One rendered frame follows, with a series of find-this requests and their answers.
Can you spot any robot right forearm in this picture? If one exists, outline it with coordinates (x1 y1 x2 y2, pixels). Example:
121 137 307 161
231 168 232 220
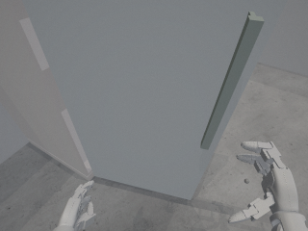
269 211 308 231

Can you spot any robot right hand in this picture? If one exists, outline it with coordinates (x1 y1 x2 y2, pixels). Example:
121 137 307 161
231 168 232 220
228 141 299 224

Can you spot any handle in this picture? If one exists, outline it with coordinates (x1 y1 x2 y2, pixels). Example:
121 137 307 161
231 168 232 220
200 11 265 150

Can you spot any fridge door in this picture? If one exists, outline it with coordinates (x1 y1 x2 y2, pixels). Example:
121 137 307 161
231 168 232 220
22 0 288 200

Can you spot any robot left hand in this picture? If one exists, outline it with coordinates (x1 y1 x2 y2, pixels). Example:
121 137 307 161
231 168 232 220
57 180 96 231

